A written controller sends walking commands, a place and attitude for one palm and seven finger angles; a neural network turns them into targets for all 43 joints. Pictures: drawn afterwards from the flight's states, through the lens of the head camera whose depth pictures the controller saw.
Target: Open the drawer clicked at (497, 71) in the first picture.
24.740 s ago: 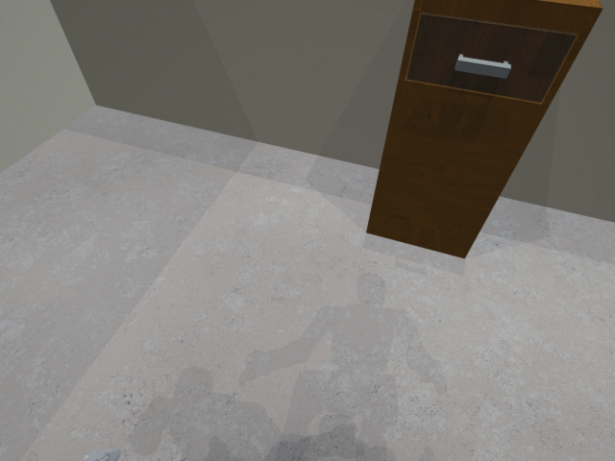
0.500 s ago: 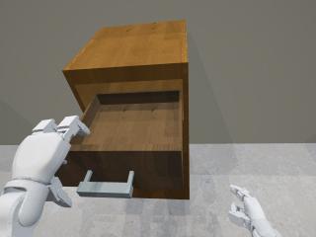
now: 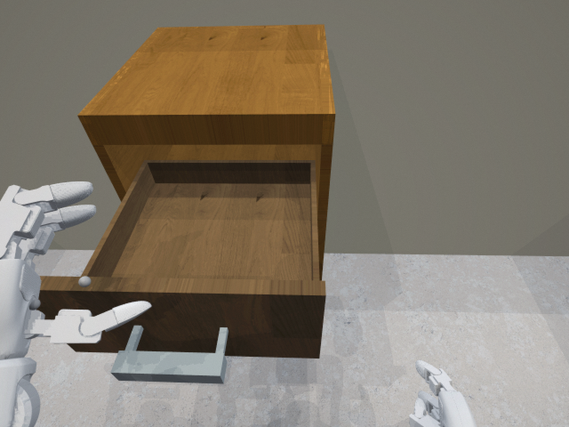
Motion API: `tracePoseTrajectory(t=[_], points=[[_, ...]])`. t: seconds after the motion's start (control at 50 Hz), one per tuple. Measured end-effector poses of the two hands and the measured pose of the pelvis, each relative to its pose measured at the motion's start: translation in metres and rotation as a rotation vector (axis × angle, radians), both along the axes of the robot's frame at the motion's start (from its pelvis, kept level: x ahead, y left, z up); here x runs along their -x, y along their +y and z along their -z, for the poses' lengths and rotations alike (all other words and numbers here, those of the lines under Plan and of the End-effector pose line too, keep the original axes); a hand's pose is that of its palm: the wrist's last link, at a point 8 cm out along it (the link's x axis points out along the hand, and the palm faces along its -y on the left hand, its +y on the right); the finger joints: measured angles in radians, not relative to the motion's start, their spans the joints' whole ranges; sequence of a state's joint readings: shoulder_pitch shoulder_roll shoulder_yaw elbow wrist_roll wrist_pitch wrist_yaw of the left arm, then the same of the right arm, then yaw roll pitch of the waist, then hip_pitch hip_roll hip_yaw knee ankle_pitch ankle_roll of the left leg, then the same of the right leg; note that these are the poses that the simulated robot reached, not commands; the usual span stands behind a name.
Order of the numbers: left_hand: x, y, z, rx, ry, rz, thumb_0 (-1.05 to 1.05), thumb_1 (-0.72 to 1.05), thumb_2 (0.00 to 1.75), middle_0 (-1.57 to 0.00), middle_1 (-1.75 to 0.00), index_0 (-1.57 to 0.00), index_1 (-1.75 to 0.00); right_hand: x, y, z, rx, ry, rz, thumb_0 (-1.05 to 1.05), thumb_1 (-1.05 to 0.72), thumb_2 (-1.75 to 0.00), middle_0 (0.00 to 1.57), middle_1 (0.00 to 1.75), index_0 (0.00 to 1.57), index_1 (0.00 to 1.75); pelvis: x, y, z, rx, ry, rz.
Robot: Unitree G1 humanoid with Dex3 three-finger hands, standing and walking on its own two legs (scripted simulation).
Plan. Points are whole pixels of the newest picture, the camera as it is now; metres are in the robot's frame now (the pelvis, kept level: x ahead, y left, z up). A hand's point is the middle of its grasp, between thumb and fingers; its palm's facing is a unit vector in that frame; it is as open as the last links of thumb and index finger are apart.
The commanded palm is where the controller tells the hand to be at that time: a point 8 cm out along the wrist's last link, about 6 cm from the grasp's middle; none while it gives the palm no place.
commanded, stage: draw the hand back to the body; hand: left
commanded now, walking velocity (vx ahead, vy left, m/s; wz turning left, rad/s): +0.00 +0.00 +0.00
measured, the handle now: (175, 349) +0.20 +0.17 +0.04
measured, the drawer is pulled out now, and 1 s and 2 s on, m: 0.30 0.30 0.30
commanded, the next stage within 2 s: step back with the hand held close in 0.60 s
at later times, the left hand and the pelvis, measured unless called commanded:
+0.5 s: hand (51, 286) +0.19 +0.24 +0.21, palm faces +0.42 -0.81 -0.40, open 8.0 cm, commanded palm +0.13 +0.29 +0.23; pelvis +0.00 +0.00 +0.00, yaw +1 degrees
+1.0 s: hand (37, 308) +0.17 +0.24 +0.20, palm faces +0.35 -0.78 -0.51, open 7.5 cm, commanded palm +0.10 +0.30 +0.23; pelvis -0.03 +0.01 +0.00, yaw +1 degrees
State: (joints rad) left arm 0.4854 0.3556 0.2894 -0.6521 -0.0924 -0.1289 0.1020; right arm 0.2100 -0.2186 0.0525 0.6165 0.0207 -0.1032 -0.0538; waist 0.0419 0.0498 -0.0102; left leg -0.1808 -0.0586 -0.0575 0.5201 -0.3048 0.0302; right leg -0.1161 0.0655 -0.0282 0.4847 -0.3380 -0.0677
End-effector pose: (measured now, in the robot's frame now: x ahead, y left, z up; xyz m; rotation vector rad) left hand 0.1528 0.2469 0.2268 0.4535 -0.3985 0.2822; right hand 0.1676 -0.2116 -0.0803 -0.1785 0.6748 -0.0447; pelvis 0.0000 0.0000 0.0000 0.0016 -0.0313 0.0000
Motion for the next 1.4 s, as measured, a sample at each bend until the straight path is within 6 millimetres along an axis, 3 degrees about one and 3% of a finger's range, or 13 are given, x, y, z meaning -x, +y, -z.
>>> tracePoseTrajectory(t=[0.16, 0.36, 0.6, 0.72, 0.84, 1.02, 1.22, 1.4], points=[[-0.005, 0.011, 0.0, -0.052, 0.053, -0.024, 0.0, 0.17, 0.59, -0.27, -0.76, -0.26, -0.76, -0.01, -0.005, 0.0, -0.009, -0.007, 0.045, 0.01, -0.9, -0.9, 0.2, 0.3, 0.2, 0.3, -0.007, 0.004, 0.0, 0.002, 0.015, 0.006], [0.002, 0.029, 0.0, -0.043, 0.056, -0.104, 0.01, 0.52, 0.74, -0.24, -0.54, -0.23, -0.54, -0.028, 0.004, -0.008, -0.023, -0.039, 0.025, 0.01, -0.9, -0.9, 0.2, 0.3, 0.2, 0.3, -0.006, 0.004, -0.001, 0.002, 0.014, -0.003], [0.012, 0.027, 0.0, -0.022, 0.043, -0.114, 0.01, 0.83, 0.87, -0.22, -0.34, -0.21, -0.34, -0.025, 0.01, -0.009, -0.027, -0.041, -0.008, 0.01, -0.9, -0.9, 0.2, 0.3, 0.2, 0.3, 0.0, 0.003, -0.001, 0.003, 0.005, -0.013], [0.013, 0.027, 0.001, -0.02, 0.045, -0.116, 0.01, 0.87, 0.89, -0.22, -0.31, -0.21, -0.31, -0.017, 0.006, -0.006, -0.026, -0.026, 0.002, 0.01, -0.9, -0.9, 0.2, 0.3, 0.2, 0.3, 0.003, 0.001, -0.002, 0.004, 0.002, -0.012], [0.015, 0.035, -0.017, -0.138, -0.021, -0.11, 0.02, 0.88, 0.89, -0.22, -0.3, -0.21, -0.31, 0.0, -0.005, -0.003, -0.005, 0.02, 0.021, 0.01, -0.9, -0.9, 0.2, 0.3, 0.2, 0.3, 0.011, 0.001, -0.001, 0.02, 0.03, -0.032], [0.026, 0.037, 0.007, -0.144, 0.102, -0.042, 0.02, 0.89, 0.89, -0.21, -0.3, -0.21, -0.3, 0.038, -0.021, -0.001, 0.051, 0.095, 0.124, 0.01, -0.9, -0.9, 0.2, 0.3, 0.2, 0.3, 0.03, 0.013, 0.0, 0.02, 0.065, -0.024], [0.056, 0.049, -0.006, -0.208, 0.021, -0.05, 0.02, 0.88, 0.89, -0.22, -0.3, -0.21, -0.3, 0.064, -0.006, -0.005, 0.072, 0.077, 0.099, 0.01, -0.9, -0.9, 0.2, 0.3, 0.2, 0.3, 0.058, 0.019, 0.003, 0.019, 0.079, -0.017], [0.076, 0.05, -0.002, -0.16, -0.054, -0.051, 0.01, 0.88, 0.89, -0.22, -0.3, -0.21, -0.3, 0.077, 0.004, -0.004, 0.074, 0.054, 0.063, 0.01, -0.9, -0.9, 0.2, 0.3, 0.2, 0.3, 0.074, 0.02, 0.008, 0.043, 0.079, -0.045]])
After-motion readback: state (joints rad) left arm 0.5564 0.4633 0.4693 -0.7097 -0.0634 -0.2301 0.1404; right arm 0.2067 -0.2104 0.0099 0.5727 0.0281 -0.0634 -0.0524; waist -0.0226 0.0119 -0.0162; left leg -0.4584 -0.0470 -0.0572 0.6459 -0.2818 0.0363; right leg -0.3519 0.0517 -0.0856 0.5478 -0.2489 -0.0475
